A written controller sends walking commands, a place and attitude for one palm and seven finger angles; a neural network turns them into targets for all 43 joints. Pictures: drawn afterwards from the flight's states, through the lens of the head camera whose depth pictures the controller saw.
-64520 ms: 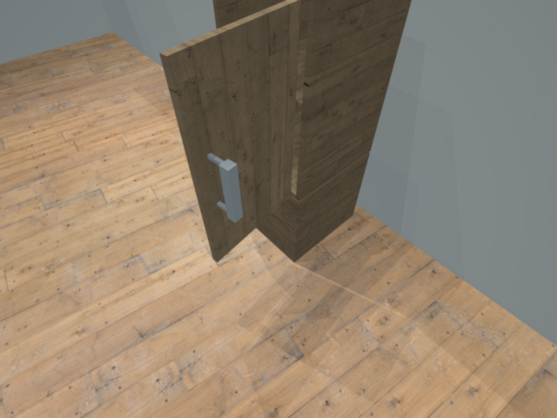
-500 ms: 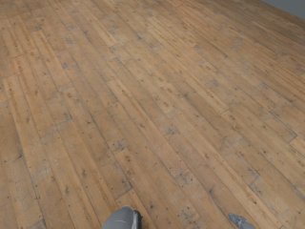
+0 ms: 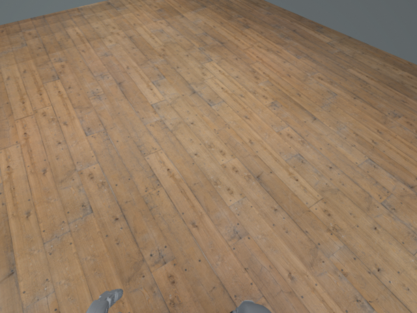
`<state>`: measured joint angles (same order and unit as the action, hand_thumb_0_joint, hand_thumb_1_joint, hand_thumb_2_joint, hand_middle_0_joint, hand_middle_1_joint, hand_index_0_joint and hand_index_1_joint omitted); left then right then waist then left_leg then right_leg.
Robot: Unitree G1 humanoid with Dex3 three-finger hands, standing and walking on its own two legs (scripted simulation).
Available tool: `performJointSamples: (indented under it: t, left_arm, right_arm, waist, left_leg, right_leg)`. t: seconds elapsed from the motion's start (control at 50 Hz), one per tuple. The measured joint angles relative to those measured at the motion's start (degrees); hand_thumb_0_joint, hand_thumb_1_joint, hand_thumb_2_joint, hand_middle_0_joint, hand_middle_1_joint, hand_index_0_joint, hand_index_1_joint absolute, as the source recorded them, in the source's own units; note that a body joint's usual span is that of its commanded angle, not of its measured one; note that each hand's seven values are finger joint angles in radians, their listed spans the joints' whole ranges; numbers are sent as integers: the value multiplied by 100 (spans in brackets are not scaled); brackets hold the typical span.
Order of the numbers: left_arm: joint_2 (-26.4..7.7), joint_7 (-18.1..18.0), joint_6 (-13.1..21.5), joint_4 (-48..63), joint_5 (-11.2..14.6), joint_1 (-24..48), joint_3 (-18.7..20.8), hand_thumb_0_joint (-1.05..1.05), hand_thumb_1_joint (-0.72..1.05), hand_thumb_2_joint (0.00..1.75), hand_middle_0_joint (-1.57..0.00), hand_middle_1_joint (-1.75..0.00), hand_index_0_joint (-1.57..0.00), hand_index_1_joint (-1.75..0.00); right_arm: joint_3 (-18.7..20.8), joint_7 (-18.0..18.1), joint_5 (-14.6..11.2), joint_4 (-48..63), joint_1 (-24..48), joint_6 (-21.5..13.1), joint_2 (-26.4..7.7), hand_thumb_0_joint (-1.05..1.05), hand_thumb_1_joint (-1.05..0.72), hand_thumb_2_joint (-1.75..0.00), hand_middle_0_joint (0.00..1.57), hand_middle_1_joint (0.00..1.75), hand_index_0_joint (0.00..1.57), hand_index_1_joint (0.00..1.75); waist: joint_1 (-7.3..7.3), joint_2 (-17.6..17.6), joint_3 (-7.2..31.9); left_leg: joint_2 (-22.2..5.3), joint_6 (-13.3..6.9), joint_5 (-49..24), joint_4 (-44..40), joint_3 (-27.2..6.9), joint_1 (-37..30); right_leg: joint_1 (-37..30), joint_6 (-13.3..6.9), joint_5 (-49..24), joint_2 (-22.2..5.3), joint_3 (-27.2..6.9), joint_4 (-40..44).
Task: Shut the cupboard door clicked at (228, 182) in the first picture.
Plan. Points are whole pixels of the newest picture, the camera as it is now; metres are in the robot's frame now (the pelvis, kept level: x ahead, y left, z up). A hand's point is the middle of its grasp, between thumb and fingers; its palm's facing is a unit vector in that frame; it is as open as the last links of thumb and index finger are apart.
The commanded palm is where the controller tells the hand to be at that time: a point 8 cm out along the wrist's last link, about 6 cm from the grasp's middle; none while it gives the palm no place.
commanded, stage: turn to face it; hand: left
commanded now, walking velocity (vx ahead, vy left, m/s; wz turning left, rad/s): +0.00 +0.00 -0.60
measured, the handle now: out of the picture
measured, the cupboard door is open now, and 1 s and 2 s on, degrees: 28 28 28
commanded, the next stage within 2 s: none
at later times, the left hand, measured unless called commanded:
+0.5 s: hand (112, 301) +0.17 +0.22 -0.18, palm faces -0.14 -0.97 -0.19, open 7.4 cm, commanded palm none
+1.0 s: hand (169, 238) +0.31 +0.10 -0.15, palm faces -0.53 -0.80 -0.27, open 7.4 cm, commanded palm none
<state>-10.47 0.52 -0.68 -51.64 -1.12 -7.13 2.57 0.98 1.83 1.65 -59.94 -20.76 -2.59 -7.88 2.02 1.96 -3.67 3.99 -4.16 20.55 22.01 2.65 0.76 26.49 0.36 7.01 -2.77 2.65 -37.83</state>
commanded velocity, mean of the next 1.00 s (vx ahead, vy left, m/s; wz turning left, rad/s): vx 0.00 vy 0.00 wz -0.60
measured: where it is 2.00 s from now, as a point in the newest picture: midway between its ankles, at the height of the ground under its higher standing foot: outside the picture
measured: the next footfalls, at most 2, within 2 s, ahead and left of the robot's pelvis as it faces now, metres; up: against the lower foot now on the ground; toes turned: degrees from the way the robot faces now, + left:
right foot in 0.04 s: +0.13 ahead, -0.12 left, +0.00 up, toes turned -5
left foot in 0.44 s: +0.16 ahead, +0.12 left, +0.00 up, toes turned -13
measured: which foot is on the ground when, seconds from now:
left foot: down 0.00-0.06, up 0.08-0.42, down 0.44-0.92, up 0.94-1.00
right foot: up 0.00-0.02, down 0.04-0.46, up 0.48-0.90, down 0.92-1.00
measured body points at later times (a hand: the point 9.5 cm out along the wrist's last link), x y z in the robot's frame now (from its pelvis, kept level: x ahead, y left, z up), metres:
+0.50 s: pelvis +0.09 +0.03 +0.00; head +0.12 +0.05 +0.44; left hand +0.18 +0.27 -0.16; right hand +0.16 -0.24 -0.12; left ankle +0.12 +0.13 -0.74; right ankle +0.08 -0.11 -0.72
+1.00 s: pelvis +0.09 +0.00 -0.01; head +0.11 -0.04 +0.44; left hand +0.34 +0.15 -0.13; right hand -0.04 -0.24 -0.17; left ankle +0.12 +0.14 -0.68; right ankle +0.04 -0.09 -0.74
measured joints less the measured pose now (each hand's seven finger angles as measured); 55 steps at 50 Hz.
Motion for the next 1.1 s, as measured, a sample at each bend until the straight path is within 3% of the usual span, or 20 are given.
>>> performJointSamples:
  t: [0.06,0.12,0.18,0.3,0.4,0.44,0.46,0.52,0.58,0.64,0.7,0.78,0.86,0.92,0.94,0.98,1.02,1.1]
  left_arm:
    - [113,16,79,-37,-24,-145,-25,0,91,90,-20,-30,-19,-30]
    - [203,-33,161,-97,5,-264,-46,0,91,90,-20,-30,-19,-30]
    - [192,-158,63,-158,40,-418,53,0,93,90,-20,-30,-20,-30]
    - [-8,-122,-83,-272,-17,-651,162,0,93,90,-20,-30,-20,-30]
    - [-108,-51,-159,-242,-40,-768,232,0,92,90,-20,-30,-20,-30]
    - [-142,-44,-205,-213,-13,-825,256,0,92,90,-20,-30,-20,-30]
    - [-175,-36,-238,-205,18,-827,269,0,91,90,-20,-30,-20,-30]
    - [-316,1,-338,-185,14,-727,312,1,91,90,-20,-30,-20,-30]
    - [-445,69,-367,-95,-10,-616,371,1,91,90,-20,-30,-19,-30]
    - [-526,116,-388,16,-3,-513,393,1,91,90,-20,-30,-19,-29]
    - [-558,141,-428,79,1,-422,392,1,91,90,-20,-30,-19,-29]
    - [-536,166,-472,125,-7,-269,360,1,91,90,-20,-30,-19,-29]
    - [-446,185,-439,195,-11,-116,291,1,91,90,-20,-30,-19,-29]
    - [-414,199,-298,311,-20,-72,214,1,91,90,-20,-30,-19,-29]
    - [-362,166,-214,308,-22,-39,196,1,91,90,-20,-30,-19,-29]
    - [-253,95,-137,306,12,-39,119,0,91,90,-20,-30,-19,-30]
    - [-170,28,-158,308,26,-110,87,0,91,90,-20,-30,-19,-30]
    - [-125,-10,-200,245,23,-261,50,0,91,90,-20,-30,-20,-30]
  right_arm:
    - [39,26,-49,-116,-36,85,-51,1,-91,-90,20,30,20,30]
    - [88,50,-121,-105,251,218,-104,1,-91,-90,20,30,20,30]
    - [101,34,-115,58,545,329,-121,1,-91,-90,20,30,20,30]
    - [143,-47,-46,474,1058,433,-193,1,-91,-90,20,30,19,30]
    - [152,-44,-85,707,1383,397,-244,1,-91,-90,20,30,19,30]
    - [125,-30,-106,798,1419,317,-269,1,-91,-90,20,30,19,30]
    - [114,-18,-91,830,1420,261,-266,1,-91,-90,20,30,19,30]
    - [28,-2,-12,913,1367,226,-206,1,-91,-90,20,30,20,30]
    - [-40,24,28,960,1240,247,-172,1,-91,-90,20,30,20,30]
    - [-53,35,26,946,1142,261,-187,1,-90,-90,20,30,20,30]
    - [-23,24,19,904,1035,261,-225,1,-90,-90,20,30,20,30]
    - [40,-2,33,820,862,276,-308,1,-90,-90,20,30,20,30]
    - [125,-34,43,700,677,327,-460,1,-90,-90,20,30,20,30]
    - [193,-70,-8,630,476,376,-597,1,-90,-90,20,30,20,30]
    - [221,-74,-31,578,489,433,-668,1,-90,-90,20,30,20,30]
    - [246,-30,-61,523,557,584,-774,1,-91,-90,20,30,20,30]
    - [264,-20,-65,517,626,649,-795,1,-91,-90,20,30,19,30]
    - [239,-86,-38,665,790,618,-702,1,-91,-90,20,30,19,30]
  waist:
    - [-48,-184,-69]
    - [-53,-289,-284]
    - [-91,-233,-312]
    - [-215,-151,-104]
    - [-399,-53,36]
    - [-429,-30,130]
    - [-410,1,166]
    - [-435,116,142]
    - [-420,108,117]
    - [-405,59,64]
    - [-360,2,17]
    - [-238,-78,-60]
    - [-101,-218,-122]
    - [-46,-282,-79]
    - [-59,-369,-108]
    - [-19,-492,-168]
    - [-24,-503,-156]
    - [-21,-367,-92]
  left_leg:
    - [-199,114,594,1028,180,213]
    - [-223,370,1083,3494,-1,1251]
    - [-330,540,886,4434,-115,2099]
    - [-643,709,232,3413,-309,2658]
    - [-549,733,152,2104,-366,2218]
    - [-515,712,-212,1221,-313,1786]
    - [-509,541,-521,1022,-243,1698]
    - [-557,291,-371,1052,4,1517]
    - [-701,270,-387,762,169,1248]
    - [-829,277,-452,553,363,1065]
    - [-938,294,-426,488,597,949]
    - [-1068,350,-296,597,920,884]
    - [-1232,467,-58,929,1225,917]
    - [-1374,611,256,1608,1367,1153]
    - [-1393,676,586,2183,1158,1387]
    - [-1178,744,1037,3461,530,1931]
    - [-1009,798,842,4257,223,2361]
    - [-905,905,195,4364,-30,2813]
  right_leg:
    - [-491,-238,360,290,64,409]
    - [-591,-318,566,447,-3,373]
    - [-798,-372,387,517,-119,791]
    - [-883,-295,242,581,-411,1182]
    - [-793,-144,359,634,-792,1012]
    - [-699,-40,481,688,-943,799]
    - [-617,-30,669,694,-982,586]
    - [-175,83,1872,622,-726,-920]
    - [189,217,1925,492,-416,-2237]
    - [300,310,1717,301,-263,-2648]
    - [221,346,1579,133,-176,-2418]
    - [-53,297,1552,9,-37,-1674]
    - [-471,167,1565,57,148,-797]
    - [-1007,-57,870,120,229,297]
    - [-955,-143,992,184,198,207]
    - [-925,-234,1206,260,137,75]
    - [-1007,-249,1139,304,24,280]
    - [-1138,-265,808,363,-240,794]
